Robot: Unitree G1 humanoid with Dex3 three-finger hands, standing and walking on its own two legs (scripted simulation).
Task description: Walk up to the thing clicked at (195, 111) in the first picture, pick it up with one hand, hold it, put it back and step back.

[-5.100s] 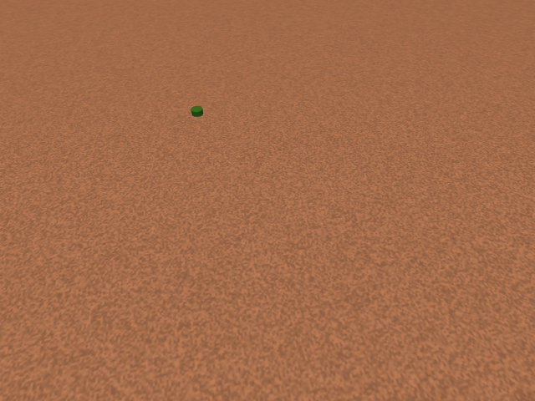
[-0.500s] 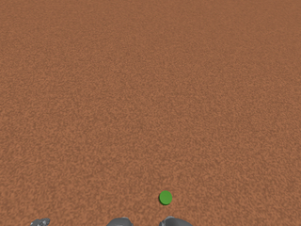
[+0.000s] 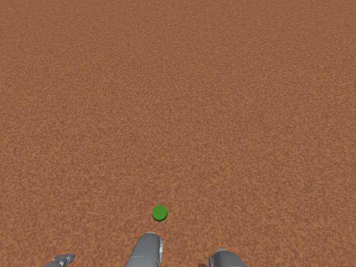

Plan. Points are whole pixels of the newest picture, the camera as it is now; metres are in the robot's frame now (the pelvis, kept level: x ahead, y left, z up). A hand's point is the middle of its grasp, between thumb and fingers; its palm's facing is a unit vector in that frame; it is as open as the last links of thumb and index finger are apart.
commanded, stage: walk up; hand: left
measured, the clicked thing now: (159, 213) +0.43 +0.15 -0.71
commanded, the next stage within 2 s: none
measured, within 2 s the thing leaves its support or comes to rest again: neither
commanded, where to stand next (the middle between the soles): +0.10 -0.13 m, yaw +6 degrees
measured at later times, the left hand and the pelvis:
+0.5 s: hand out of the picture +0.01 +0.10 -0.15, palm faces +0.01 -0.94 -0.34, open 7.4 cm; pelvis -0.04 -0.19 +0.01, yaw +1 degrees
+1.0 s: hand out of the picture -0.06 +0.12 -0.10, palm faces +0.06 -0.84 -0.53, open 7.4 cm; pelvis +0.00 -0.19 +0.02, yaw +7 degrees
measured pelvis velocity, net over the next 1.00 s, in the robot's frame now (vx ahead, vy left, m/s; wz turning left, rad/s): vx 0.00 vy -0.19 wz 0.12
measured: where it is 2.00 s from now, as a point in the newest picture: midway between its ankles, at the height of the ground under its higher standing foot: outside the picture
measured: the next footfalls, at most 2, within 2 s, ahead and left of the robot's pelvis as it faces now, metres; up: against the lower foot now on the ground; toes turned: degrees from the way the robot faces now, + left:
left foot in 0.18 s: +0.04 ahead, +0.02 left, +0.00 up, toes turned +7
right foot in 0.50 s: -0.01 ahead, -0.35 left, +0.00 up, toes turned +4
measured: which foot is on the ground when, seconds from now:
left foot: up 0.00-0.16, down 0.18-0.52, up 0.54-0.98, down 1.00-1.00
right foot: down 0.00-0.18, up 0.20-0.48, down 0.50-1.00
